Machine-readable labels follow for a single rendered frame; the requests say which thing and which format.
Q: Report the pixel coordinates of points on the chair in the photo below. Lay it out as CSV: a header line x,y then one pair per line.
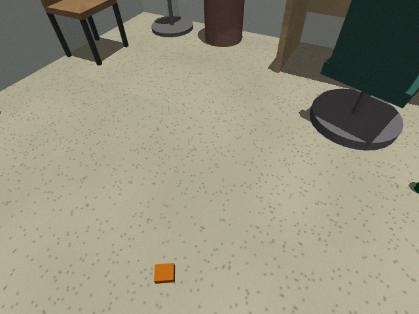
x,y
82,9

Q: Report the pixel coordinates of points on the coat stand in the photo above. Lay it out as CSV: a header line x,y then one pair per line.
x,y
172,26

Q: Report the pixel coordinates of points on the desk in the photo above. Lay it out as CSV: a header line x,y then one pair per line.
x,y
293,23

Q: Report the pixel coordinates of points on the office chair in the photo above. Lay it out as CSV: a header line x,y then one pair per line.
x,y
377,52

